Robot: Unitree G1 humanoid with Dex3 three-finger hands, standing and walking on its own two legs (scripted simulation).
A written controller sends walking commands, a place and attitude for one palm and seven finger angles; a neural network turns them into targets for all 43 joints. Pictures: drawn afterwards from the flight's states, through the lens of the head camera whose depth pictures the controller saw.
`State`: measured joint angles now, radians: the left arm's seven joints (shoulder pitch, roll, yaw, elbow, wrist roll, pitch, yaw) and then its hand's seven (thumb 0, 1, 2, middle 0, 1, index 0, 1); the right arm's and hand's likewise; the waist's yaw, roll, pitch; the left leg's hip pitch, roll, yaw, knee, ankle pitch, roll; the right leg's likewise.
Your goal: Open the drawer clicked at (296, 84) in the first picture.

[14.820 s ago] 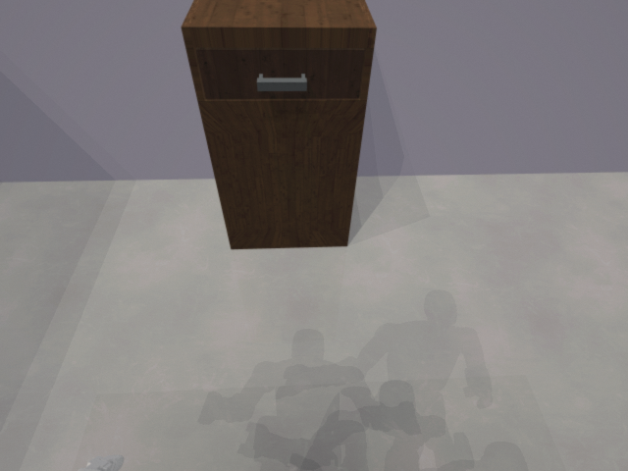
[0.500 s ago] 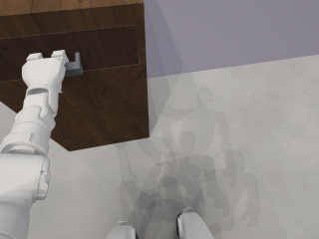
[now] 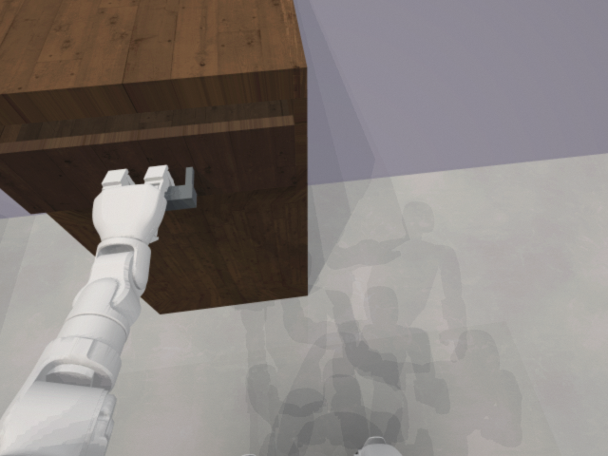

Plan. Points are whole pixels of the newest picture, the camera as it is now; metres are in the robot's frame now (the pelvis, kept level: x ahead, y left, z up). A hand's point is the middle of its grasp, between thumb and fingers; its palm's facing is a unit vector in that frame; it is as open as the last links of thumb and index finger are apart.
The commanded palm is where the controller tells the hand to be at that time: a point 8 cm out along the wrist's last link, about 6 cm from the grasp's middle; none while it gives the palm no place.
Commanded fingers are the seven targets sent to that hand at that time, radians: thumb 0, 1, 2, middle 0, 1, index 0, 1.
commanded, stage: pull the drawer open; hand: left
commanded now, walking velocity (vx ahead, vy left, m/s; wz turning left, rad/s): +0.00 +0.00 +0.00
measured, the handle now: (150, 189) +0.49 +0.23 +0.02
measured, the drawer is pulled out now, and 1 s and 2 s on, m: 0.05 0.18 0.29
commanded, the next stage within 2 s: none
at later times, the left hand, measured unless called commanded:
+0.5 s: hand (143, 270) +0.36 +0.22 +0.00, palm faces -0.02 -0.02 -1.00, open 6.0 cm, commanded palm +0.33 +0.22 +0.04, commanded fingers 0.00 0.90 0.90 -0.40 -1.35 -0.40 -1.35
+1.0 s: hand (140, 315) +0.30 +0.22 +0.00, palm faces +0.00 -0.03 -1.00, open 6.0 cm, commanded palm +0.26 +0.22 +0.04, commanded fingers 0.00 0.90 0.90 -0.40 -1.35 -0.40 -1.35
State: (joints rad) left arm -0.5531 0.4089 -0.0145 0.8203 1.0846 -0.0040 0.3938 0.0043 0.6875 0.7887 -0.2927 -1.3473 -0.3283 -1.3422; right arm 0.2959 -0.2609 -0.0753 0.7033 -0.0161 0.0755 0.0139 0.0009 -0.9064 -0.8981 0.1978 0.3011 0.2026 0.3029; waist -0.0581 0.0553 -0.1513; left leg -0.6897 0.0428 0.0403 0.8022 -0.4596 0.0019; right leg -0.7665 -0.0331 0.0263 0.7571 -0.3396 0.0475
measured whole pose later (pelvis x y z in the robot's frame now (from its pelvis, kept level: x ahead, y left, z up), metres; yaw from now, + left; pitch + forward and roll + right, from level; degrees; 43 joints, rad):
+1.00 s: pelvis -0.02 -0.02 +0.01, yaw +1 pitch +11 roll +1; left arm -0.15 0.31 -0.09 0.50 1.10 0.05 0.44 0.01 0.68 0.80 -0.30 -1.35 -0.36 -1.34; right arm 0.18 -0.24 -0.06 0.69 -0.01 0.02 -0.04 0.01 -0.91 -0.90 0.20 0.30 0.20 0.30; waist 0.01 0.04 -0.11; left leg -0.51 0.04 0.03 0.73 -0.42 -0.02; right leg -0.61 -0.04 0.02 0.74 -0.33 0.02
